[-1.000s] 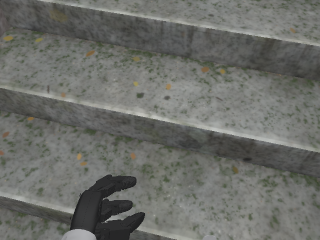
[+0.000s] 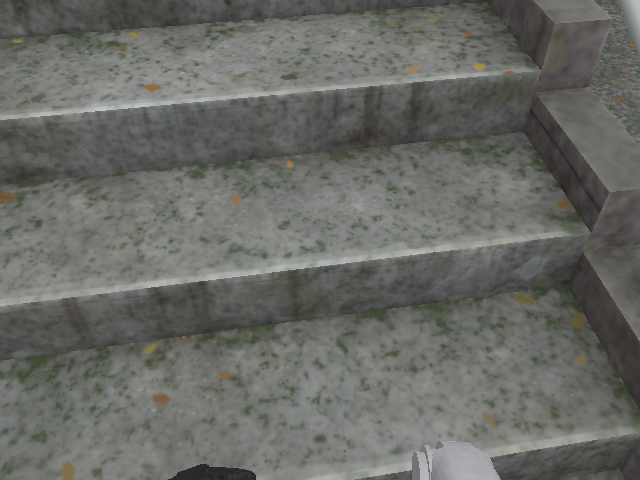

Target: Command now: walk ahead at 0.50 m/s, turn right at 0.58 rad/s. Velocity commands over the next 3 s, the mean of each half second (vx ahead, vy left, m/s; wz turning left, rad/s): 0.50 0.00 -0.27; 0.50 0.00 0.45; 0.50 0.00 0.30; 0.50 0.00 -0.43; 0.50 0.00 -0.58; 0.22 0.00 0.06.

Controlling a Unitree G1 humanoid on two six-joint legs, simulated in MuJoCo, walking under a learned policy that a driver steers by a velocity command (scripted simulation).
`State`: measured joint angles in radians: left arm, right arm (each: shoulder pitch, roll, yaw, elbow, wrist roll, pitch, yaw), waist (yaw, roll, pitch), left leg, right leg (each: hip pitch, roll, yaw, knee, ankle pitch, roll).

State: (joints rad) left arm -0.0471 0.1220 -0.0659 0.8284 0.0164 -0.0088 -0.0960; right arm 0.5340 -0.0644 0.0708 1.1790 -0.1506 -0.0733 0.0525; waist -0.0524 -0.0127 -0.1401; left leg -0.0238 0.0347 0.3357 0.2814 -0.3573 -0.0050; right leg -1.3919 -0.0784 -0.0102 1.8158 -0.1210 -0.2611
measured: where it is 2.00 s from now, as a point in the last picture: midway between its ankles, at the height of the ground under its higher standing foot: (218, 83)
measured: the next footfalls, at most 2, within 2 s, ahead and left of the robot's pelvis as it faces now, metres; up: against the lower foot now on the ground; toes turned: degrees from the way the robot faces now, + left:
right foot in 0.10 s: +0.24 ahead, -0.12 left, +0.15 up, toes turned -7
left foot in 0.60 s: +0.55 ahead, +0.09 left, +0.30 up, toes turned +1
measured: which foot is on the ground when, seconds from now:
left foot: down 0.00-0.14, up 0.16-0.58, down 0.60-1.00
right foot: up 0.00-0.08, down 0.10-0.62, up 0.64-1.00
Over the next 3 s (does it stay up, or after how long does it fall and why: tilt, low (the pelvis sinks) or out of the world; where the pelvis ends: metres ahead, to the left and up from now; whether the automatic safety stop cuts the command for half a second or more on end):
stays up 1.63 0.12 0.80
